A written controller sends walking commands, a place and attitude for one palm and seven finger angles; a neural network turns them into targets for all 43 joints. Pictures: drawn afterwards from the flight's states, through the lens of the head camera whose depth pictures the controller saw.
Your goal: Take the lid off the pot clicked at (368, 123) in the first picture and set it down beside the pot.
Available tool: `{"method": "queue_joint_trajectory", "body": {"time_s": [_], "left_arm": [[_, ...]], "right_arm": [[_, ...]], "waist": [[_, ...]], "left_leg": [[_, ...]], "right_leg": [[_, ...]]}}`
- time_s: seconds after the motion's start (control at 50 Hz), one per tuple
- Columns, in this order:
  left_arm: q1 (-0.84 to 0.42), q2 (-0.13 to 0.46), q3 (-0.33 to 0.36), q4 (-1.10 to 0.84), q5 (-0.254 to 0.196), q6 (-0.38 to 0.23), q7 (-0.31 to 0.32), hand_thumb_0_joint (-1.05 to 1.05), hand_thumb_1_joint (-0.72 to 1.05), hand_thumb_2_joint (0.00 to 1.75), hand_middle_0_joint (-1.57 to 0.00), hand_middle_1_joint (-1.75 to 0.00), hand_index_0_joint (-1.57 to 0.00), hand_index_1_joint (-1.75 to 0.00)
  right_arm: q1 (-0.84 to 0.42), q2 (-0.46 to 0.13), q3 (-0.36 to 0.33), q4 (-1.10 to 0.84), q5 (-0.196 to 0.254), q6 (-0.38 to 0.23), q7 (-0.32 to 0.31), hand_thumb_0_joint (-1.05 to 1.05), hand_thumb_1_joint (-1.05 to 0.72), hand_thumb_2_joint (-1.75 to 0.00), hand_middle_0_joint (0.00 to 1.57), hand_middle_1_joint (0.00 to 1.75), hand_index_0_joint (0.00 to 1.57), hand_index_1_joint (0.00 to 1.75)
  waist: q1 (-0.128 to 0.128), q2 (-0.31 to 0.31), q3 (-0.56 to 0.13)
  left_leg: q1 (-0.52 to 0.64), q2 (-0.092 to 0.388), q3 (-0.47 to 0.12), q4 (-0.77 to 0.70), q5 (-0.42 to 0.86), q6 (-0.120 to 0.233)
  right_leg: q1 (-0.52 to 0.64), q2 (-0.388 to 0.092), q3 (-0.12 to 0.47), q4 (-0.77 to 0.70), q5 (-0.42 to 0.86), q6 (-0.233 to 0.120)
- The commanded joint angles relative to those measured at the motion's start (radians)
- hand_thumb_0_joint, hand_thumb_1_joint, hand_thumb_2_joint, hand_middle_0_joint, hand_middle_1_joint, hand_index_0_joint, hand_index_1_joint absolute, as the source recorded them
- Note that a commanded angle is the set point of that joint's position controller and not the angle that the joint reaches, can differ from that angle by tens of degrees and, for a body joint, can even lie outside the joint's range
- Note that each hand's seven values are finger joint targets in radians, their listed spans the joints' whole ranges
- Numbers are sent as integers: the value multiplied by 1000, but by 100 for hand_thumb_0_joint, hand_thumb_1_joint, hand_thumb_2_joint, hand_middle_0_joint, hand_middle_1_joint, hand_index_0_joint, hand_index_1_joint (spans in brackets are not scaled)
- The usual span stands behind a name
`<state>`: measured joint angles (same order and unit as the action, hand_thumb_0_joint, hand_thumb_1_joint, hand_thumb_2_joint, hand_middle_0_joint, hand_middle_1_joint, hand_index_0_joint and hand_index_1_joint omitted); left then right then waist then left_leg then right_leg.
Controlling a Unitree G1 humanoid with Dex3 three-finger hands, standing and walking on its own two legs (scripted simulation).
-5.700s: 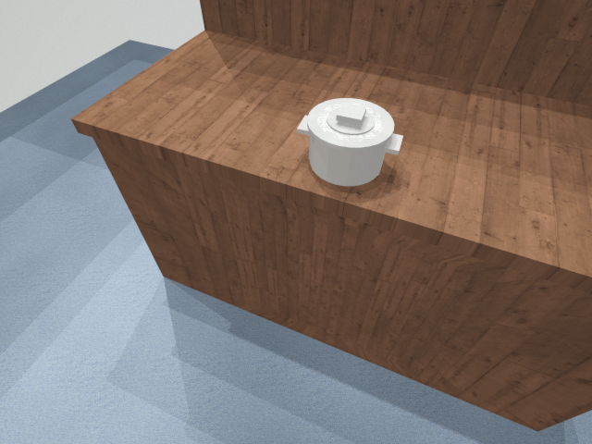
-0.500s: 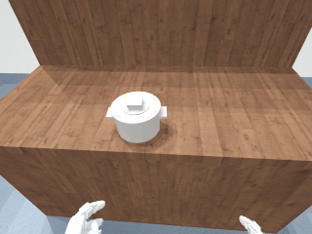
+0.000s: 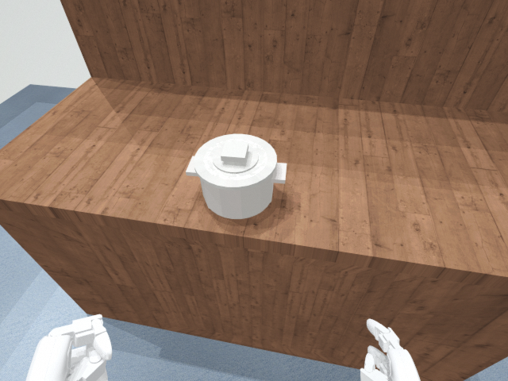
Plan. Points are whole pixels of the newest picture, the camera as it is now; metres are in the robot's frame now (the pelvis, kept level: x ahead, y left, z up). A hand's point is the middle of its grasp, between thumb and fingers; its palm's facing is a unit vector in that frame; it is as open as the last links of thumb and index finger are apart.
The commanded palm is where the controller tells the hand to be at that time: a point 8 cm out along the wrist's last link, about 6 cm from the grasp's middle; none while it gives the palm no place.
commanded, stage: raise the hand higher, near the body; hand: left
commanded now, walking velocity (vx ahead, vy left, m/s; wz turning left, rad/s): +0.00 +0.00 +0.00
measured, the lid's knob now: (235, 151) +0.51 +0.10 +0.10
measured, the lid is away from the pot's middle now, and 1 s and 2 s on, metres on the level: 0.00 0.00 0.00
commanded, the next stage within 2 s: reach forward and open the fingers in 0.74 s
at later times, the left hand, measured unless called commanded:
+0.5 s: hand (94, 316) +0.17 +0.23 +0.08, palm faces +0.29 -0.86 -0.41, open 3.1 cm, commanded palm +0.12 +0.27 +0.11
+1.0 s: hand (86, 277) +0.20 +0.25 +0.12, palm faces +0.16 -0.38 -0.91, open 3.0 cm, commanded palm +0.17 +0.27 +0.16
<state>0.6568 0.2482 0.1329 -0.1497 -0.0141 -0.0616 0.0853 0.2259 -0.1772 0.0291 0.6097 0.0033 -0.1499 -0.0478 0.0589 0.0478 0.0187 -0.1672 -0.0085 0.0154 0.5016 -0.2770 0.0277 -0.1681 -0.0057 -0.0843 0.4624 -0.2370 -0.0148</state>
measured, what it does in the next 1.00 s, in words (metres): stands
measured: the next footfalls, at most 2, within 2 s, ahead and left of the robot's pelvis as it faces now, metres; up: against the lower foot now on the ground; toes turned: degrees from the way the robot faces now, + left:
none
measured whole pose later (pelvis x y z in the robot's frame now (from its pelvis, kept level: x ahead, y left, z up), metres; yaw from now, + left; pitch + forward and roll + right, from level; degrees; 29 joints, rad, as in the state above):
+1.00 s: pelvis +0.01 +0.01 +0.00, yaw -2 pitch +0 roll +0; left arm 0.56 0.47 0.16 -0.52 0.55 0.04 0.13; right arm 0.16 -0.25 0.02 0.55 0.00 0.00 0.01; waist 0.08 0.08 -0.01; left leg -0.22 -0.02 0.06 0.51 -0.30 0.04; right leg -0.24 -0.01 -0.04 0.50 -0.26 0.00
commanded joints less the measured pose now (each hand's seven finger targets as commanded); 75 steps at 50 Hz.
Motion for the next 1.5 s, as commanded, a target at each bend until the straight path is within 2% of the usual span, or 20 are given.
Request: {"method": "queue_joint_trajectory", "body": {"time_s": [0.0,0.18,0.26,0.34,0.42,0.54,0.62,0.82,0.84,0.86,0.88,0.9,0.94,1.0,1.06,1.16,1.22,1.28,1.38,1.48], "left_arm": [[28,127,99,-206,-4,-61,12,0,90,90,-130,-150,-130,-150],[57,205,179,-303,4,-90,28,0,90,90,-130,-150,-130,-150],[19,161,136,-305,1,-105,18,0,90,90,-130,-150,-130,-150],[-7,177,138,-417,3,-120,21,0,90,90,-130,-150,-130,-150],[11,185,175,-368,-1,-111,24,0,90,90,-130,-150,-130,-150],[-54,174,150,-463,-3,-119,16,0,90,90,-130,-150,-130,-150],[-44,202,196,-455,-7,-111,21,0,90,90,-130,-150,-130,-150],[-103,228,229,-535,-14,-124,29,0,90,90,-130,-150,-130,-150],[-157,448,170,-596,433,-32,65,0,87,91,-129,-146,-129,-146],[-149,336,145,-644,444,20,85,0,84,93,-128,-143,-128,-143],[-165,342,144,-622,450,51,94,0,81,94,-127,-139,-127,-139],[-132,338,121,-574,553,71,90,0,78,96,-125,-136,-125,-136],[-58,421,162,-505,674,116,72,0,71,100,-123,-129,-123,-129],[-197,525,168,-565,788,155,31,0,61,107,-120,-118,-120,-118],[-232,577,165,-471,820,161,-42,0,52,114,-118,-107,-118,-107],[-302,589,119,-388,751,128,-200,0,36,124,-112,-90,-112,-90],[-445,678,164,-364,737,95,-269,0,27,128,-109,-79,-109,-79],[-520,762,228,-399,745,57,-306,0,18,131,-105,-68,-105,-68],[-454,691,223,-209,711,28,-342,0,4,134,-98,-51,-98,-51],[-676,672,145,-350,703,5,-337,0,-10,137,-92,-33,-92,-33]], "right_arm": [[-170,-116,-60,-170,9,-74,-18,0,-90,-90,20,30,20,30],[-169,-120,-77,-149,15,-93,-21,0,-90,-90,20,30,20,30],[-169,-122,-77,-153,17,-91,-23,0,-90,-90,20,30,20,30],[-154,-123,-72,-165,13,-101,-18,0,-90,-90,20,30,20,30],[-158,-115,-73,-161,12,-86,-17,0,-90,-90,20,30,20,30],[-151,-121,-61,-175,8,-83,-8,0,-90,-90,20,30,20,30],[-150,-118,-60,-174,8,-69,-7,0,-90,-90,20,30,20,30],[-147,-122,-53,-175,6,-65,-4,0,-90,-90,20,30,20,30],[-175,-211,-37,-195,-15,3,14,0,-90,-90,20,30,20,30],[-192,-164,-44,-240,-14,38,25,0,-90,-90,20,30,20,30],[-216,-163,-43,-235,-4,58,32,0,-90,-90,20,30,20,30],[-195,-163,-49,-225,-5,77,41,0,-90,-90,20,30,20,30],[-213,-189,-57,-230,-1,137,52,0,-90,-90,20,30,20,30],[-260,-202,-44,-272,12,189,55,0,-90,-90,20,30,20,30],[-251,-201,-49,-246,25,203,44,0,-90,-90,20,30,20,30],[-235,-207,-56,-231,39,193,36,0,-90,-90,20,30,20,30],[-231,-214,-56,-222,40,190,27,0,-90,-90,20,30,20,30],[-246,-211,-50,-240,36,164,22,0,-90,-90,20,30,20,30],[-206,-210,-59,-221,42,179,43,0,-90,-90,20,30,20,30],[-244,-207,-59,-254,45,158,50,0,-90,-90,20,30,20,30]], "waist": [[0,-50,-24],[18,-20,-35],[4,-46,12],[6,47,-54],[7,-35,-20],[3,47,-46],[8,-21,-55],[14,28,-98],[20,103,-87],[27,142,-89],[17,104,-48],[32,92,-57],[51,48,-93],[39,26,-202],[28,12,-218],[-2,-23,-164],[-13,-51,-148],[1,34,-202],[3,-8,-127],[-4,55,-200]], "left_leg": [[-14,14,-14,-89,150,3],[23,20,-17,-97,195,1],[26,21,-8,-99,165,5],[64,22,-15,-102,204,2],[45,26,-10,-102,220,1],[67,29,-20,-102,256,-2],[68,34,-24,-97,300,-5],[86,37,-31,-100,322,-9],[-34,24,-23,-72,341,-19],[-50,31,-18,-78,371,-36],[-75,33,-20,-75,349,-37],[-76,37,-14,-78,313,-37],[-99,31,-6,-75,268,-23],[-83,25,-11,-64,225,-9],[-39,28,-31,-63,249,4],[-25,6,-33,-70,301,20],[-21,2,-35,-79,292,26],[25,-4,-46,-74,332,29],[12,-9,-33,-88,314,21],[53,-16,-42,-110,245,23]], "right_leg": [[2,-16,31,-95,62,1],[10,-16,32,-96,84,-1],[-25,-18,37,-110,55,4],[7,-20,36,-93,93,1],[4,-14,31,-97,121,1],[18,-17,30,-85,146,0],[34,-12,26,-80,187,-1],[59,-16,30,-75,193,-3],[-45,9,62,-20,190,-6],[-40,-5,11,-4,165,-19],[-53,2,16,-5,150,-24],[-67,10,23,4,101,-27],[-40,18,54,0,106,-33],[-3,8,79,4,103,-24],[-9,-9,77,-22,129,-6],[-12,-16,54,-59,222,16],[-2,-15,49,-76,224,22],[29,-13,60,-81,261,16],[2,-2,40,-109,234,11],[14,1,46,-111,151,10]]}}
